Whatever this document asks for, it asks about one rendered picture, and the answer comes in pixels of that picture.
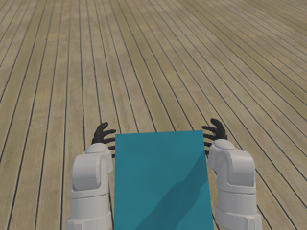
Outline robot left forearm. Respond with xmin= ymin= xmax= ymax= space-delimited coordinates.
xmin=65 ymin=143 xmax=113 ymax=230

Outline robot right forearm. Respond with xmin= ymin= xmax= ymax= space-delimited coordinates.
xmin=207 ymin=139 xmax=263 ymax=230

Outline left robot hand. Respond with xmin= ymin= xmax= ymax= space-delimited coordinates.
xmin=91 ymin=122 xmax=116 ymax=158

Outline carton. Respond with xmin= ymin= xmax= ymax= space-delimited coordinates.
xmin=114 ymin=130 xmax=214 ymax=230

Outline right robot hand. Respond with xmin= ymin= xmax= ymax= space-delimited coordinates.
xmin=201 ymin=118 xmax=228 ymax=155

